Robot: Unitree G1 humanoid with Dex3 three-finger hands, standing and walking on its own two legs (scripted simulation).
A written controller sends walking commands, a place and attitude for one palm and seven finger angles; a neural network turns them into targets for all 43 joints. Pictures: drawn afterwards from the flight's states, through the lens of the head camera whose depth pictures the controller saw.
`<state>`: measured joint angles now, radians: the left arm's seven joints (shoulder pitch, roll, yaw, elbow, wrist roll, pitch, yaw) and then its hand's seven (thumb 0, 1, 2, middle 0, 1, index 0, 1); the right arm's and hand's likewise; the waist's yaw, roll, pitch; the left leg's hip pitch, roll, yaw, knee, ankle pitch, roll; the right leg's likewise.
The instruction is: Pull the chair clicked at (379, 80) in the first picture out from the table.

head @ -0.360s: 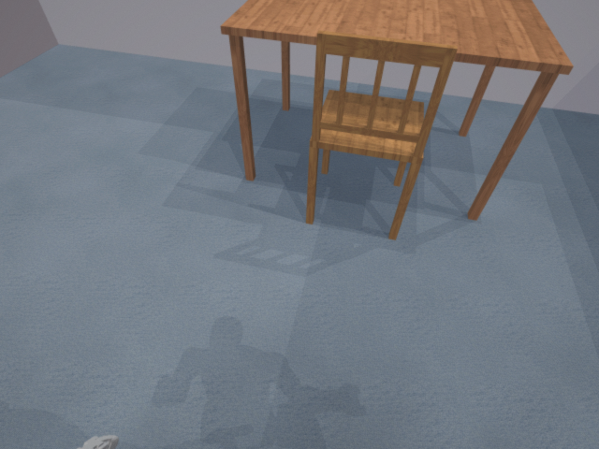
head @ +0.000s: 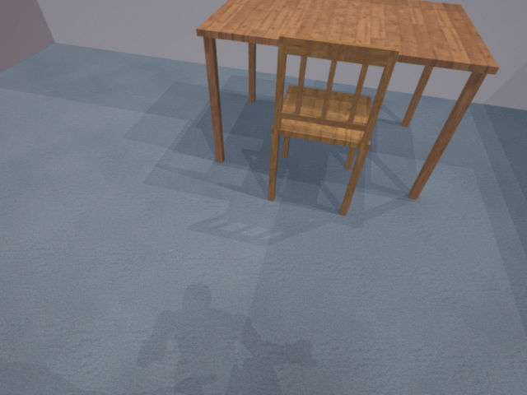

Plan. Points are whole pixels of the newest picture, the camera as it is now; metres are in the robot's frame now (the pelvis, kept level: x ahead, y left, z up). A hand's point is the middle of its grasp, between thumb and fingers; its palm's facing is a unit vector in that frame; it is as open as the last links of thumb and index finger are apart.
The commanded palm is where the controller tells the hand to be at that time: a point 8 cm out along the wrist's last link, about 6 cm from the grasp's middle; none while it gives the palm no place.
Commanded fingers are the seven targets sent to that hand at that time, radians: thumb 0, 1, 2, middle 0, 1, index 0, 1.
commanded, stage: stand and wait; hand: left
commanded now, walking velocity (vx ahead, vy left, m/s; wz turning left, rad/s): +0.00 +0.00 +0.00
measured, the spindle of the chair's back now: (328, 90) +1.17 -0.18 -0.11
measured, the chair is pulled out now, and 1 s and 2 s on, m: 0.00 0.00 0.00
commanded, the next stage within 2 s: look at it before walking up in 0.46 s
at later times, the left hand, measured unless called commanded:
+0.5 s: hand out of the picture +0.06 +0.24 -0.15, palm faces -0.03 -0.94 -0.33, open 7.4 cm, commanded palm none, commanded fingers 0.00 0.90 0.90 -0.20 -0.30 -0.20 -0.30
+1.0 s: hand out of the picture +0.06 +0.23 -0.15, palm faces -0.04 -0.95 -0.32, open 7.4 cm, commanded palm none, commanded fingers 0.00 0.90 0.90 -0.20 -0.30 -0.20 -0.30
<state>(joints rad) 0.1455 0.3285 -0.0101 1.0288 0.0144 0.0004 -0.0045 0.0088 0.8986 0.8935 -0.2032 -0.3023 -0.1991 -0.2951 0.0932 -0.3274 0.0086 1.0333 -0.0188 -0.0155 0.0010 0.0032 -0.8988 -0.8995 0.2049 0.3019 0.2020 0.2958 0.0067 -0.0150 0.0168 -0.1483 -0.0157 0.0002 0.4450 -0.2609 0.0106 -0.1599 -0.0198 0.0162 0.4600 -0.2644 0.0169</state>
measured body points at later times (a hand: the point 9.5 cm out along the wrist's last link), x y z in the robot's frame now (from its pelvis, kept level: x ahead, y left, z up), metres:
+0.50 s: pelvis -0.02 -0.01 +0.00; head -0.01 -0.01 +0.45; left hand +0.06 +0.29 -0.13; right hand +0.05 -0.30 -0.13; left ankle -0.01 +0.11 -0.74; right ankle -0.01 -0.13 -0.74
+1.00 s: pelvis -0.01 -0.01 +0.00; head -0.01 -0.01 +0.45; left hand +0.06 +0.28 -0.13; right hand +0.06 -0.30 -0.13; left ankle -0.01 +0.11 -0.74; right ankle -0.01 -0.13 -0.74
